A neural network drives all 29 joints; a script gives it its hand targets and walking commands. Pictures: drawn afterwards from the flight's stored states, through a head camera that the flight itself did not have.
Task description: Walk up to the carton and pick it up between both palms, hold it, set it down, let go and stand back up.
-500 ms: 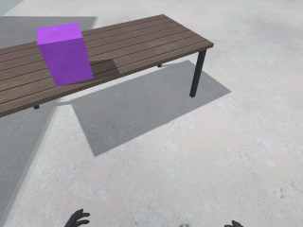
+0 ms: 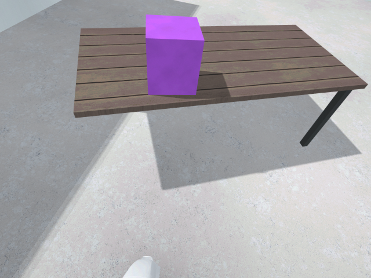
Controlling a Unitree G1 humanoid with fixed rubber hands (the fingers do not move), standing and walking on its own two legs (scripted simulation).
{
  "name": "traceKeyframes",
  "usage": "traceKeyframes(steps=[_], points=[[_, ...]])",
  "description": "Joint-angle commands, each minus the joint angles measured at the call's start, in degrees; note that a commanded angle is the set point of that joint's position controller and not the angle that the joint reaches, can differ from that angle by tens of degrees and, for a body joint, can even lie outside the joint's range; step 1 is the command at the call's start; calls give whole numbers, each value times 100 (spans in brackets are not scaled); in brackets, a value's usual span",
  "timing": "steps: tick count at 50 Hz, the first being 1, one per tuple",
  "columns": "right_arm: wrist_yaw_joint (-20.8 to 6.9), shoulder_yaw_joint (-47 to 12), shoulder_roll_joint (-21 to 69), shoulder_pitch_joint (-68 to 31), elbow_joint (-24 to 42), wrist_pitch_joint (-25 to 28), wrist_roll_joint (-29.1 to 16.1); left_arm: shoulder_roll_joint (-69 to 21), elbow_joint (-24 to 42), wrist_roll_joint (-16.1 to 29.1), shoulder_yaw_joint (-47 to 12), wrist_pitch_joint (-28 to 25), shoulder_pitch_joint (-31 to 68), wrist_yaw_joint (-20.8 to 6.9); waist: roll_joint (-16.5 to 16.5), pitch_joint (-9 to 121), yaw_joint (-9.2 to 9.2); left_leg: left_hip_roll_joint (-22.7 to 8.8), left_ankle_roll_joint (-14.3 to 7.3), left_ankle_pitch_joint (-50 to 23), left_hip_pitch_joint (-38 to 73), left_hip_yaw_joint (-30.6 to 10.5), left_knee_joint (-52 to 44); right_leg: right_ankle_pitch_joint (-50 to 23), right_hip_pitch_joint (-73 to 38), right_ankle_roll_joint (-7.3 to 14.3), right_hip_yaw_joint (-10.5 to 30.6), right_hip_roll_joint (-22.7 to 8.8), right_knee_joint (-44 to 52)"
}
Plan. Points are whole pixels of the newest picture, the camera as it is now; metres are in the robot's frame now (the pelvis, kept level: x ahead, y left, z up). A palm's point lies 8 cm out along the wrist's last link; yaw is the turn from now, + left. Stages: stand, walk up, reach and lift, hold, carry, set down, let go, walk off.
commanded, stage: walk up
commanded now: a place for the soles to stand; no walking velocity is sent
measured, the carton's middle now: (172, 56) +0.95 +0.08 -0.04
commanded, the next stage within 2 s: none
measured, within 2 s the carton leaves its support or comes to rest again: neither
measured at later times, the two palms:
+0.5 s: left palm (95, 205) +0.29 +0.22 -0.07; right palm (305, 228) +0.27 -0.30 -0.08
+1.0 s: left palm (124, 192) +0.33 +0.16 -0.08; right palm (250, 130) +0.60 -0.22 -0.09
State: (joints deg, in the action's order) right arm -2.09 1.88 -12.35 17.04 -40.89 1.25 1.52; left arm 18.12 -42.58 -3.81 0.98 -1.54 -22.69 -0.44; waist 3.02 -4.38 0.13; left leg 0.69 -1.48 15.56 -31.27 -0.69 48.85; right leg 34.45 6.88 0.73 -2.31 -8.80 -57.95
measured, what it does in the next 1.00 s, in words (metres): walks ahead: right foot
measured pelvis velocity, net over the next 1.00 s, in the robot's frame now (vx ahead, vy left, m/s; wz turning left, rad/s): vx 0.43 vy -0.05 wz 0.21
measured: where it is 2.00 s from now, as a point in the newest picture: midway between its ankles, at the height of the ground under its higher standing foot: (172, 236)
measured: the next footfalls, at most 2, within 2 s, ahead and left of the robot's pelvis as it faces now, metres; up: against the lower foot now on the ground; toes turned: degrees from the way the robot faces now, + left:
right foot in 0.50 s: +0.38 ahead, -0.14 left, +0.00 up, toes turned +4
left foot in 1.02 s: +0.59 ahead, +0.08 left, +0.00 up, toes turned +17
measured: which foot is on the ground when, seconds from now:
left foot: down 0.00-0.54, up 0.56-1.00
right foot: up 0.00-0.48, down 0.50-1.00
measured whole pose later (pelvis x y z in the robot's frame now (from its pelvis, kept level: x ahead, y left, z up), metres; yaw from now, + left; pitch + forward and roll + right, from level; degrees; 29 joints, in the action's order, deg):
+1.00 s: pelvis +0.43 -0.05 +0.03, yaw +12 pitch -2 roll -1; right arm -0.9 -1.5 -11.2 9.5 -45.0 -0.1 3.6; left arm 9.1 -44.9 -2.1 -1.5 -4.1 -32.0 2.2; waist -4.0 -5.3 -3.3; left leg -0.8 -0.1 1.5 -28.2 5.6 37.3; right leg 25.5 0.0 2.3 -8.3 1.2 -27.5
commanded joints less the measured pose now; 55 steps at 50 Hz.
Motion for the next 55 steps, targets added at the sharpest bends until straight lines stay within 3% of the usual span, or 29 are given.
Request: traceKeyframes(steps=[1, 4, 6, 7, 9, 16, 18, 21, 23, 24, 25, 26, 27, 28, 30, 31, 34, 36, 38, 39, 42, 47, 49, 50, 51, 52, 53, 54, 55], points=[[318, 402, -1351, 746, 454, -49, -248, 537, 627, 75, -31, -65, -385, -119, -1200, -5, 182, -1343, -561, 3048, 1654, -3509, -3679, -558, 2532, 8, 385, 347, -1398], [209, 292, -1005, 726, 343, 120, -139, 425, 619, 25, -21, -79, -438, -84, -1690, 224, 20, -1137, -647, 2145, 1083, -2720, -3513, -649, 2119, 46, 416, 368, -880], [208, 263, -800, 711, 377, 154, -102, 421, 513, -25, 4, -11, -383, -120, -1445, 343, 57, -965, -680, 2235, 988, -2342, -3476, -965, 2214, -14, 378, 491, -737], [202, 274, -815, 772, 361, 175, -92, 338, 555, -20, -31, 22, -257, -125, -1471, 129, 7, -958, -686, 2101, 983, -2250, -3527, -1260, 2462, -70, 367, 499, -556], [220, 239, -790, 992, 229, 226, -112, 323, 608, -17, -65, 48, 109, -156, -893, 108, 110, -976, -742, 2076, 1148, -2236, -3634, -1698, 2799, -199, 303, 517, -378], [275, 253, -997, 1383, 49, 323, -31, 259, 567, 16, -116, 20, 744, -202, -1194, -73, 339, -1095, -865, 1675, 2095, -2172, -3472, -2566, 3452, -431, 234, 397, 905], [258, 245, -967, 1303, 80, 331, 65, 206, 594, 18, -108, -13, 1006, -208, -932, -316, 431, -965, -962, 1248, 1879, -1871, -3272, -2497, 3109, -334, 114, 441, 1515], [240, 212, -1186, 1027, 84, 313, 153, 226, 602, 54, -101, -122, 599, -138, -1137, -294, 191, -1085, -929, 280, 1607, -1706, -2727, -2379, 2077, -159, -35, 525, 2176], [197, 117, -978, 1019, -14, 267, 205, 266, 349, -19, 54, -207, -312, -59, -580, 24, -190, -825, -727, 299, 741, -1548, -1646, -2287, 299, -31, -171, 747, 2515], [153, -15, -676, 1260, 47, 251, 157, 522, 232, -8, 137, -252, -711, -10, -103, 372, -292, -368, -533, 362, 184, -1045, -498, -1992, -661, 23, 172, 526, 2359], [126, -144, -251, 1498, 106, 256, 153, 853, 276, -22, 236, -274, -1211, 39, 1146, 854, -454, 302, -212, 1105, -226, -577, 1415, -687, -952, 278, 2202, -824, 3198], [146, -146, -305, 1784, 177, 181, 159, 1176, 373, 136, 280, -222, -1136, 84, 1039, 523, -236, 503, 30, 1965, -672, -405, 2102, 217, -625, 455, 4124, -1676, 4300], [172, -44, -726, 1570, 269, 111, 167, 1278, 367, 275, 321, -148, -936, 144, 784, 222, -279, 189, 120, 1918, -933, -547, 2511, 1207, -411, 829, 4990, -2040, 5078], [189, 37, -928, 1277, 264, 106, 152, 935, 377, 347, 254, -169, -722, 150, 499, -125, -254, -9, 145, 1336, -1076, -681, 2851, 951, -245, 638, 4524, -1783, 5119], [143, 60, -894, 764, 150, 137, 81, 514, 404, 331, 138, -260, -541, 164, -98, -416, -261, -219, 203, 573, -1021, -759, 2284, -1199, -244, 225, 2653, -1170, 4595], [109, 16, -766, 889, 54, 122, 42, 389, 354, 323, 97, -310, -424, 147, 369, -373, -118, -310, 201, 279, -666, -638, 1863, -2261, 24, -17, 1749, -814, 4435], [51, -22, -374, 1125, -146, 68, 127, -107, 170, 209, 44, -426, -491, 89, 671, -120, 132, -161, 230, -205, -221, -205, 1967, -4607, 187, -104, 289, -268, 3944], [29, -87, -337, 802, -103, 20, 198, -174, 82, 206, 13, -455, -813, 96, 495, 190, 3, -72, 286, -576, -276, -16, 1716, -5654, -246, -278, 122, -88, 3797], [28, -129, -242, 369, -41, -37, 173, -187, 65, 230, 18, -460, -1148, 139, 294, 265, -86, -120, 348, -733, -610, 101, 1514, -6242, -597, -136, 263, -272, 3785], [40, -172, -163, 17, 78, -63, 184, -47, 79, 240, 72, -456, -1193, 170, 598, 183, -186, -225, 391, -798, -814, 270, 1144, -6288, -792, -49, 281, -368, 3860], [58, -274, -199, -693, 129, -86, 174, -109, 49, 144, 11, -419, -1242, 250, 243, -219, -269, -303, 440, -1158, -885, 420, -12, -6243, -737, 128, 210, -412, 3880], [171, -251, -213, -506, -294, -96, 218, 106, -111, 189, -6, -260, -1448, 314, 299, -223, -229, -63, 45, -1532, 734, 742, -1329, -5711, -204, -53, 192, -442, 3252], [223, -143, -420, -33, -523, -109, 221, 229, -72, 241, -1, -207, -1280, 308, 281, -154, 163, -235, -281, -1930, 1754, 474, -1731, -5866, 375, -111, 187, -371, 2379], [246, -43, -678, 402, -695, -71, 243, 99, 13, 260, -51, -191, -1280, 288, 91, 173, 426, -445, -538, -2809, 2585, 340, -1835, -5441, 777, -228, -53, 0, 1580], [277, 157, -1028, 779, -738, -74, 315, -136, 84, 260, -118, -189, -1412, 299, -440, 706, 611, -1338, -1086, -4411, 3740, -586, -1486, -4278, 1716, -430, -109, 351, 98], [337, 160, -927, 1119, -818, -111, 130, -330, 167, 293, -145, -109, -1493, 355, -1056, 1257, 780, -2172, -1920, -5506, 4100, -1594, -1654, -231, 1993, -477, -165, 1161, -1329], [377, 92, -736, 784, -732, -156, -59, -337, 84, 334, -85, 25, -1752, 427, -703, 1599, 579, -2545, -2323, -4360, 3766, -1927, -1812, 587, 1776, -360, 373, 1047, -2103], [448, 73, -705, 81, -469, -241, -255, -232, 168, 322, -91, 84, -1468, 432, -636, 1290, 422, -2409, -2287, -2943, 2911, -1842, -2436, 434, 1685, -240, 429, 874, -2243], [489, 27, -515, -542, -198, -309, -246, -203, 212, 280, -56, 102, -1196, 375, -687, 1029, 234, -2091, -1973, -1505, 2269, -1414, -2864, 303, 1624, -141, 471, 745, -2012]])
